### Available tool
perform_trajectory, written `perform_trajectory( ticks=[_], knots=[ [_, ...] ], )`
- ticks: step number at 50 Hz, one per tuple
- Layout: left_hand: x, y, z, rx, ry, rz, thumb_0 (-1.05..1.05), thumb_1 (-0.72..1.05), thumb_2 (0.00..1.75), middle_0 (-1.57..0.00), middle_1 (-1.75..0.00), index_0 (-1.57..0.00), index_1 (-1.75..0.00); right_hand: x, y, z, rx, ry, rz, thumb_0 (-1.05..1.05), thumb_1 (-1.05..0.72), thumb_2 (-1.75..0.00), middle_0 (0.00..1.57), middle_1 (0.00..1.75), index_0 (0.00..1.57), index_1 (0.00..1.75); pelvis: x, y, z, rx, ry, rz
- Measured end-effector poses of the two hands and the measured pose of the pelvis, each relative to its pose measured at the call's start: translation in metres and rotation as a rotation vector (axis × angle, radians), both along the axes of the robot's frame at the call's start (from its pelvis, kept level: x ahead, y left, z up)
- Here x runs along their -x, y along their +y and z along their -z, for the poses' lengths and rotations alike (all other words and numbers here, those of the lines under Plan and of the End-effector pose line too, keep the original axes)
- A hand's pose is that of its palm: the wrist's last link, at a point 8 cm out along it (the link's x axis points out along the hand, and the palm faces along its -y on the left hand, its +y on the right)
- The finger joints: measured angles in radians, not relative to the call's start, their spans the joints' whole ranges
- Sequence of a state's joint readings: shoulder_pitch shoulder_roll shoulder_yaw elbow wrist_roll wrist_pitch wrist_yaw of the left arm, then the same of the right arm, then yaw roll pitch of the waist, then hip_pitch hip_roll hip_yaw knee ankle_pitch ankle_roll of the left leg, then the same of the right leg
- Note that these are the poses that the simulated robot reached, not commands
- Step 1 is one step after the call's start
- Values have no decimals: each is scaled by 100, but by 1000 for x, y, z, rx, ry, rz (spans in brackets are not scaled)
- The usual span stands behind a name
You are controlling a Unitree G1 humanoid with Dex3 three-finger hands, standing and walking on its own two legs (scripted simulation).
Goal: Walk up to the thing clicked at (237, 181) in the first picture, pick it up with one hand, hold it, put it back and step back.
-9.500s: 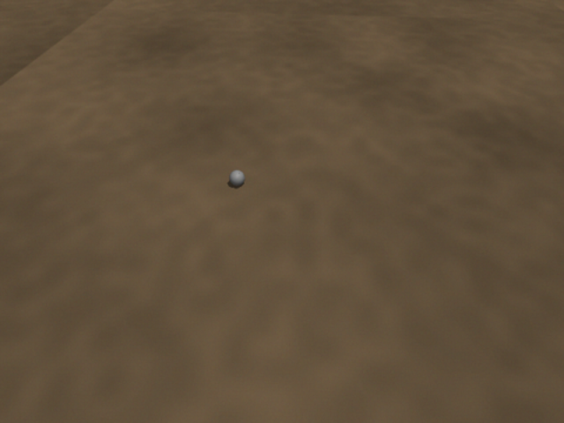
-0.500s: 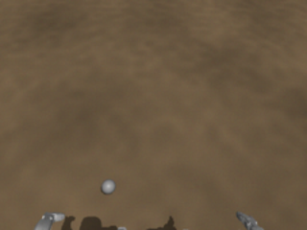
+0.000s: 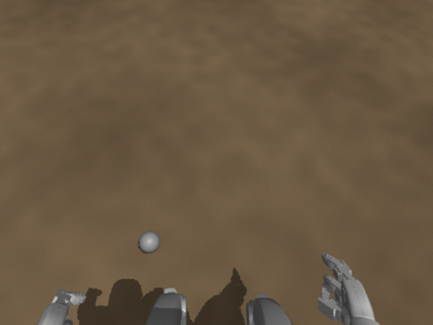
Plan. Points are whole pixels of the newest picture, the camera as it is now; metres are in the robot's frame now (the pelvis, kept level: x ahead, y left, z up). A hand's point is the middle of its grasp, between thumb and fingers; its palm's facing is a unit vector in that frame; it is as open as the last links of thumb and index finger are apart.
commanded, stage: rise first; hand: left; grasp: from above
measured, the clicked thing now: (149, 241) +0.44 +0.25 -0.62
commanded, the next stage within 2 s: approach in 1.80 s
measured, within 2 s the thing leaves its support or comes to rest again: neither
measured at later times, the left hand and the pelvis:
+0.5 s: hand (108, 276) +0.27 +0.29 -0.33, palm faces -0.45 -0.37 -0.81, open 14.0 cm; pelvis -0.06 -0.01 -0.20, yaw -3 degrees
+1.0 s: hand (120, 255) +0.35 +0.30 -0.43, palm faces -0.46 -0.07 -0.89, open 14.2 cm; pelvis -0.09 +0.00 -0.29, yaw -7 degrees
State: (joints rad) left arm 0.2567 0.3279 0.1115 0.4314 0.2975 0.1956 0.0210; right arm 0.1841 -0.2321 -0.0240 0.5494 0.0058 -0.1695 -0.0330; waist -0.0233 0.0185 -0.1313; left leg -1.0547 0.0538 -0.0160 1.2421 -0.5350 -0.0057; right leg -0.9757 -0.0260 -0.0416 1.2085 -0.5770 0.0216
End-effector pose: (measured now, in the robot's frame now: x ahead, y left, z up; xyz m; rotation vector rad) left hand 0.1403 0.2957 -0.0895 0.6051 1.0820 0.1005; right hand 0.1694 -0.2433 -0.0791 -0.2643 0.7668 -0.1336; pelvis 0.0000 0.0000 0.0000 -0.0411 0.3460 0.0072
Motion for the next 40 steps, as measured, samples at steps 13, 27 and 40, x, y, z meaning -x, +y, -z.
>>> perform_trajectory(
  ticks=[13, 27, 40],
  knots=[
    [-68, 12, 99, -196, -95, 325, -1, -51, 98, -5, -111, -5, -110, 15, -23, 110, 32, 65, -38, 1, -85, -89, 21, 30, 21, 30, 28, -5, 98, -4, 170, 16],
    [-149, 13, 200, -404, -190, 616, -1, -53, 103, -5, -110, -5, -110, 101, -37, 254, 21, 335, 16, 1, -86, -89, 20, 30, 20, 30, 67, -8, 211, 16, 248, 49],
    [-192, 8, 256, -501, -235, 800, 0, -54, 104, -6, -107, -6, -108, 187, -37, 302, 44, 560, 104, 1, -87, -90, 20, 30, 21, 30, 83, -2, 267, 46, 237, 70]
  ],
)
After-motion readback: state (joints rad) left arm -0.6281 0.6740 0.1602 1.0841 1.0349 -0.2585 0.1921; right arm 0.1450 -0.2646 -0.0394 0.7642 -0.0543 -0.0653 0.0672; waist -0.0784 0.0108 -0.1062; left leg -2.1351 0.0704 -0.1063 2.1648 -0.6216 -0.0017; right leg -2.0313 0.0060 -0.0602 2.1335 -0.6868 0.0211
